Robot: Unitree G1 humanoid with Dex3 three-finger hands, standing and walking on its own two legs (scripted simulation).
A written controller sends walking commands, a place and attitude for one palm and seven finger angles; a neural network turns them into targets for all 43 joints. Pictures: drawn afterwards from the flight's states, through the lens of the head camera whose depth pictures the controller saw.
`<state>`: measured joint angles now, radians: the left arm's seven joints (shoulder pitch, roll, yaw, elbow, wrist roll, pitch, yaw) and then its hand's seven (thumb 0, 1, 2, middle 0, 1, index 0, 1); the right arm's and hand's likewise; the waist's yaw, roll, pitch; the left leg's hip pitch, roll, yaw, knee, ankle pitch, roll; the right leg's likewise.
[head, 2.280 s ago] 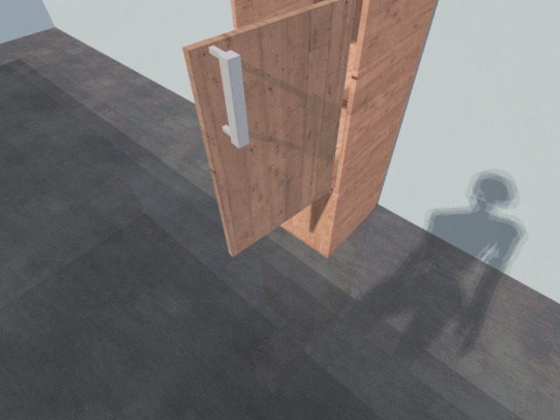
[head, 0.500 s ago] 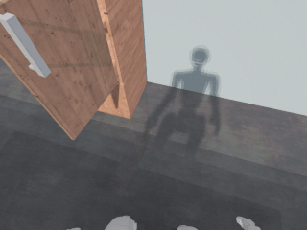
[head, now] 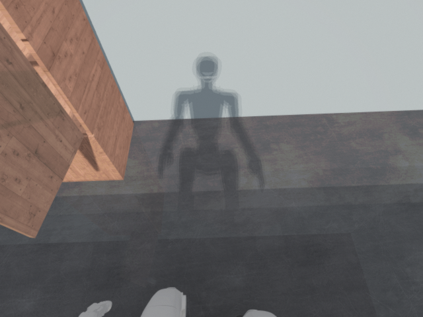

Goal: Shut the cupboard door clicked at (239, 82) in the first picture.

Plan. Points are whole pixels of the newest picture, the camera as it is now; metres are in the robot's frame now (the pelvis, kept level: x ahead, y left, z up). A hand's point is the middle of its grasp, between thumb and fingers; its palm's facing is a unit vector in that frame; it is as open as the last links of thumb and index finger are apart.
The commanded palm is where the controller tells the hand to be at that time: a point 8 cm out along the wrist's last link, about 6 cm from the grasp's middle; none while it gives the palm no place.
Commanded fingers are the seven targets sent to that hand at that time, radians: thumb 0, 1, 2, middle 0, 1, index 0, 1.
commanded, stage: walk to a spot facing it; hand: left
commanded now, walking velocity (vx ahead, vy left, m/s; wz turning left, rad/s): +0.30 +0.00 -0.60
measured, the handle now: out of the picture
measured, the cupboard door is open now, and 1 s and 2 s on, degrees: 82 82 82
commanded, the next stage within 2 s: turn to face it in 1.20 s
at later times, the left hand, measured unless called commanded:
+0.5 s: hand (159, 234) +0.30 +0.15 -0.16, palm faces -0.31 -0.94 -0.18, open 7.4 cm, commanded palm none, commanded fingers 0.00 0.90 0.90 -0.20 -0.30 -0.20 -0.30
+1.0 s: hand (218, 180) +0.45 +0.01 -0.16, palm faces -0.41 -0.89 -0.20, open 7.2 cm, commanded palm none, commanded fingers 0.00 0.90 0.90 -0.20 -0.30 -0.20 -0.30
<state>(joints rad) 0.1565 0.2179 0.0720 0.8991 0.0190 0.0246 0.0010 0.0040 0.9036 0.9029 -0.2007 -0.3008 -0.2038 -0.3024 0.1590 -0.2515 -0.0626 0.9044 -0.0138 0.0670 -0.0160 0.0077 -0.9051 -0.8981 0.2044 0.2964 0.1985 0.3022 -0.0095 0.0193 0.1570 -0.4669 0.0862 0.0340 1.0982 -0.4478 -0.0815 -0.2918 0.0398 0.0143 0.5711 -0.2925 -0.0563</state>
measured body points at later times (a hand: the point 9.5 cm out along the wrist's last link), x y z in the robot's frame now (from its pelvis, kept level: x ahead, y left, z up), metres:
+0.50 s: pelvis +0.13 -0.01 +0.01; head +0.19 -0.01 +0.45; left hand +0.31 +0.20 -0.14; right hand +0.05 -0.23 -0.14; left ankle +0.08 +0.15 -0.73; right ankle +0.17 -0.15 -0.68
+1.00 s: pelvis +0.32 -0.14 +0.01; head +0.37 -0.16 +0.46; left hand +0.47 +0.06 -0.14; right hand +0.29 -0.39 -0.14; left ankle +0.46 -0.05 -0.70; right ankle +0.24 -0.17 -0.73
